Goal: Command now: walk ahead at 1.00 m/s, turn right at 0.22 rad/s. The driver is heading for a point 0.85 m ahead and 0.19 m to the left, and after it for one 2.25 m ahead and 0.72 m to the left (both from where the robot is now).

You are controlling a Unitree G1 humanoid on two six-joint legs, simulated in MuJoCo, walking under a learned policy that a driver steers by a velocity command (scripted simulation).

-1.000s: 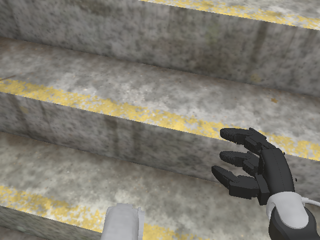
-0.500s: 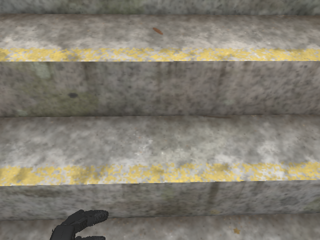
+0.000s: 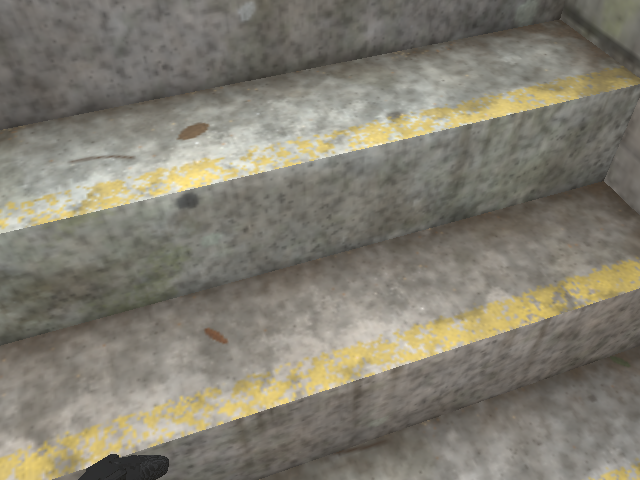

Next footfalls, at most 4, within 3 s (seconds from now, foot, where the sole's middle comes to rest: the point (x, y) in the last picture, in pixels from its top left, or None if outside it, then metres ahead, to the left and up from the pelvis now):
0.26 right None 0.17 -0.18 -0.70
0.66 left None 0.28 0.09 -0.49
1.14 right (310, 356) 0.53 0.06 -0.28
1.54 left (168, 133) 0.78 0.27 -0.06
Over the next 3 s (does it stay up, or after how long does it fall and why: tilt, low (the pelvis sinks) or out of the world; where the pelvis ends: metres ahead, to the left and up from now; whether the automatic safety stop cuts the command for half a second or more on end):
stays up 1.73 0.33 0.89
